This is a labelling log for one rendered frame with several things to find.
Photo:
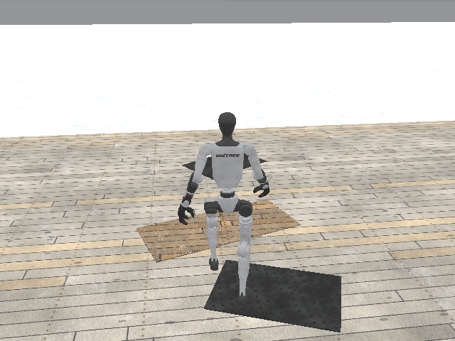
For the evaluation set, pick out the right robot forearm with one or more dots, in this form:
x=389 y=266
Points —
x=263 y=182

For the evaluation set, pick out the humanoid robot torso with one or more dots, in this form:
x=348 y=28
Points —
x=227 y=164

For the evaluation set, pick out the right robot hand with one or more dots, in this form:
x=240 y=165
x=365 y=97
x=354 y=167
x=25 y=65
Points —
x=266 y=191

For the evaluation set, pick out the robot right upper arm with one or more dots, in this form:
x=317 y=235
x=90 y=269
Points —
x=253 y=158

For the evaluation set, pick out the humanoid robot head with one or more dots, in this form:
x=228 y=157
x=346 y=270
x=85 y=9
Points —
x=227 y=122

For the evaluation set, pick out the left robot forearm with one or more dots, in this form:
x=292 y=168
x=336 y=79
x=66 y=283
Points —
x=189 y=193

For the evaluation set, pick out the left robot hand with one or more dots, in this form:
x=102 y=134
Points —
x=182 y=215

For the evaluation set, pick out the robot left upper arm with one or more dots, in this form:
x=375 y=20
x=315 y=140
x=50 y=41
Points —
x=204 y=151

